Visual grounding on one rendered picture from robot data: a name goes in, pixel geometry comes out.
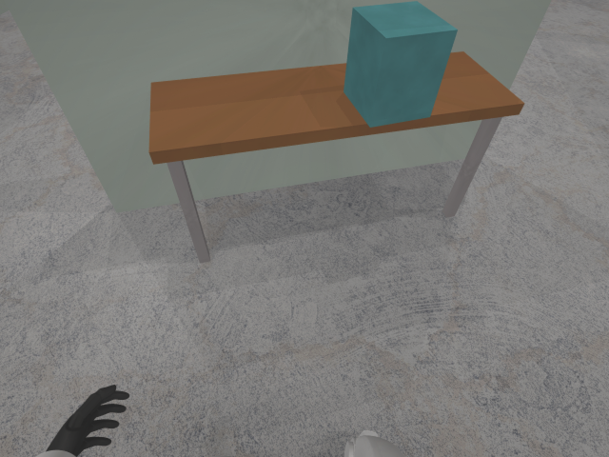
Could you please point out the right robot thigh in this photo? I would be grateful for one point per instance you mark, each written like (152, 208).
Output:
(371, 446)

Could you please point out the carton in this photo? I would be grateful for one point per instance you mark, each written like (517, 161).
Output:
(397, 55)

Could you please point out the table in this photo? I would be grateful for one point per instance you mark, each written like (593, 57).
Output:
(218, 115)

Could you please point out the left robot hand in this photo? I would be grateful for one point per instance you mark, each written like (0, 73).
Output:
(72, 437)

